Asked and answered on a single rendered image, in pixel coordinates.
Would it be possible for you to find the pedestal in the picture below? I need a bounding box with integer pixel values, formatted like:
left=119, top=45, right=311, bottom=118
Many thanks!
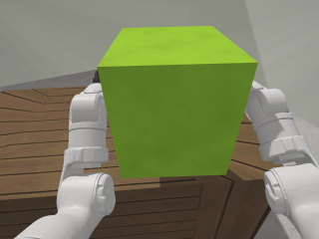
left=0, top=86, right=284, bottom=239

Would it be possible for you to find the left robot hand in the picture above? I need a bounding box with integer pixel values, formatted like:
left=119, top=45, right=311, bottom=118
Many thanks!
left=93, top=70, right=101, bottom=84

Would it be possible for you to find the robot left upper arm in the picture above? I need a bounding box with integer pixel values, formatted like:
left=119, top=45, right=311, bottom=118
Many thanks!
left=14, top=172, right=116, bottom=239

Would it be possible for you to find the right robot forearm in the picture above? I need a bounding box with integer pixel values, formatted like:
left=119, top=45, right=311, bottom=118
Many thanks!
left=244, top=81, right=319, bottom=169

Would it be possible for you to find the carton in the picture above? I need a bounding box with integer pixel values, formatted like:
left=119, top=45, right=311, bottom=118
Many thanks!
left=97, top=26, right=258, bottom=178

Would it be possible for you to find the robot right upper arm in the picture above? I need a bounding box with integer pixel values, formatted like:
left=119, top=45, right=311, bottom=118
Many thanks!
left=263, top=162, right=319, bottom=239

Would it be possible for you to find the left robot forearm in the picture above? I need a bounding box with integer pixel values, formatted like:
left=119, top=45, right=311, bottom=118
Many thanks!
left=56, top=83, right=109, bottom=210

